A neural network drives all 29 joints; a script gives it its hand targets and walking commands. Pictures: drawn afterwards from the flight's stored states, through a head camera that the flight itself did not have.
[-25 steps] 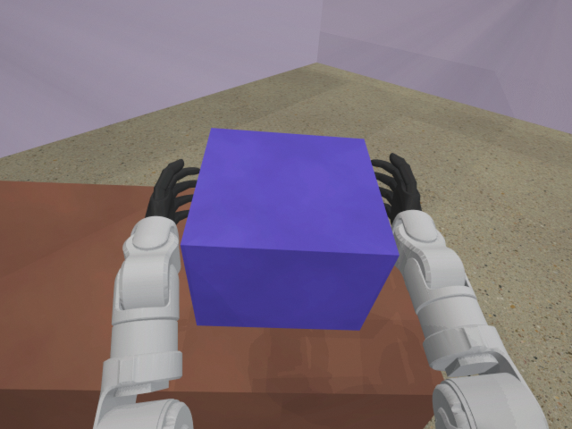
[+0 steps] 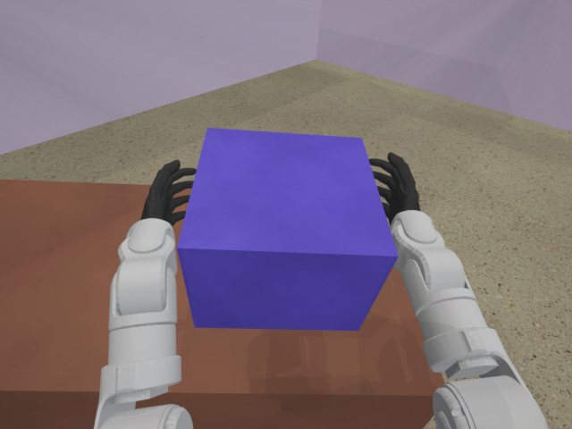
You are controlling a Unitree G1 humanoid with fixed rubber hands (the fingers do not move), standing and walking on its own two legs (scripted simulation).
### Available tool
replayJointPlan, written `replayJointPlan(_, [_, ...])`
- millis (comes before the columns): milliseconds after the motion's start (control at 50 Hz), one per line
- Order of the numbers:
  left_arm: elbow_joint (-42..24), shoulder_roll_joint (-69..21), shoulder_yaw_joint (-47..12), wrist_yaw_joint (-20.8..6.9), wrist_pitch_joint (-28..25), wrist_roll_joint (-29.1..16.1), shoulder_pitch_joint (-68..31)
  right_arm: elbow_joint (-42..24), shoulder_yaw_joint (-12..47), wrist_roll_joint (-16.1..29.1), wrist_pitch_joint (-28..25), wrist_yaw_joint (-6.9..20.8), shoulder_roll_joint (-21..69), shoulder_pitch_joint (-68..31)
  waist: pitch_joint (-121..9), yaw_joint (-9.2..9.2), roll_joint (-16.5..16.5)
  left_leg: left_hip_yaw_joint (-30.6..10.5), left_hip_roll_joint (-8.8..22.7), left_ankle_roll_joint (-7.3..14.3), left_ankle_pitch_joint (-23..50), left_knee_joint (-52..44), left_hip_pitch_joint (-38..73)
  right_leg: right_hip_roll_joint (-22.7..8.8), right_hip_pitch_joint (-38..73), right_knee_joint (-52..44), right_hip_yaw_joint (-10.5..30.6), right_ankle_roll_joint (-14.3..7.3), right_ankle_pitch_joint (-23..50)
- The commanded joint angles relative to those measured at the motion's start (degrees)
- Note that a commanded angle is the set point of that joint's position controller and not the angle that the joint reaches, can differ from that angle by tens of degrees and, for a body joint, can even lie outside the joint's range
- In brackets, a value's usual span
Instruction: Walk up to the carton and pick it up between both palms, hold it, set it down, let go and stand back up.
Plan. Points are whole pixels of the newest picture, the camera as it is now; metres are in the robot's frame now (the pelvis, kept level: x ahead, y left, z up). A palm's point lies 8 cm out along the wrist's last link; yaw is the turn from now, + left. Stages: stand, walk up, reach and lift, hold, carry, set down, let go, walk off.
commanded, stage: hold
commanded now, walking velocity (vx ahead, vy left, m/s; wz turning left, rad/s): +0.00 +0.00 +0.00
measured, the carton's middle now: (282, 228) +0.37 +0.01 +0.14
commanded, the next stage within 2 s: none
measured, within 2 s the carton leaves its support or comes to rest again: neither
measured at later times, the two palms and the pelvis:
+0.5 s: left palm (161, 219) +0.35 +0.17 +0.18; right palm (404, 210) +0.36 -0.15 +0.19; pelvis +0.00 +0.00 +0.00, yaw +0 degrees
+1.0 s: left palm (159, 220) +0.35 +0.17 +0.18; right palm (401, 211) +0.36 -0.15 +0.19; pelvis +0.00 +0.00 +0.00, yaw +0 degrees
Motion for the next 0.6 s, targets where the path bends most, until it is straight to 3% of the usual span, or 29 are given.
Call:
replayJointPlan(0, [-5.91, -30.46, -31.52, -6.61, -2.27, -7.65, -35.00, -18.53, 23.64, 4.61, -3.45, 5.24, 32.51, -38.31, -19.32, -0.16, 4.46, 2.23, -4.98, -0.21, 13.85, 1.30, 13.07, 3.92, -2.54, -1.83, -1.02, 2.70, 16.12])
replayJointPlan(80, [-7.61, -31.30, -32.68, -6.50, -2.16, -8.04, -34.78, -19.36, 23.76, 4.88, -3.46, 5.17, 32.23, -37.23, -19.09, -0.80, 5.39, 1.90, -4.60, -0.82, 15.44, 1.60, 13.96, 4.32, -3.48, -1.68, -1.41, 2.35, 16.13])
replayJointPlan(200, [-7.90, -30.77, -32.80, -6.25, -1.80, -8.19, -34.68, -21.42, 23.92, 5.02, -3.46, 5.31, 31.88, -38.25, -19.19, -0.22, 4.96, 2.14, -4.65, -0.66, 13.44, 1.54, 13.24, 4.15, -3.58, -2.03, -1.13, 2.24, 14.61])
replayJointPlan(300, [-5.95, -30.58, -31.58, -6.34, -1.49, -7.47, -35.51, -17.70, 22.60, 4.19, -3.18, 5.93, 31.58, -38.13, -17.31, -0.03, 4.90, 2.42, -4.60, -0.17, 10.33, 0.30, 12.14, 3.90, -4.39, -2.42, -1.04, 1.98, 11.22])
replayJointPlan(400, [-6.49, -31.37, -32.36, -6.03, -2.21, -8.41, -35.82, -20.59, 23.60, 4.75, -4.11, 5.75, 32.66, -40.48, -21.54, 0.15, 4.50, 2.21, -4.70, -0.24, 12.98, 1.49, 13.20, 4.11, -3.26, -1.91, -1.12, 2.10, 14.27])
replayJointPlan(480, [-4.96, -30.23, -30.29, -6.49, -1.78, -7.11, -36.08, -15.81, 22.42, 3.75, -3.19, 5.80, 32.14, -38.20, -17.13, 0.14, 4.05, 2.49, -4.76, 0.36, 9.94, 0.26, 12.05, 3.65, -3.98, -2.31, -1.01, 2.41, 12.33])
replayJointPlan(520, [-4.32, -30.40, -29.95, -6.83, -1.77, -6.94, -36.53, -16.40, 21.63, 3.38, -3.40, 5.86, 32.48, -39.41, -17.13, 0.03, 3.79, 2.93, -4.81, 0.44, 8.90, 0.04, 11.58, 3.50, -3.63, -2.51, -0.84, 2.26, 11.27])
replayJointPlan(580, [-5.44, -30.82, -30.86, -6.86, -1.99, -7.71, -35.15, -18.82, 22.75, 4.10, -3.92, 5.47, 32.82, -39.56, -20.01, 0.11, 3.85, 2.66, -5.04, 0.20, 12.99, 1.06, 12.73, 3.71, -2.20, -1.89, -0.74, 2.52, 16.78])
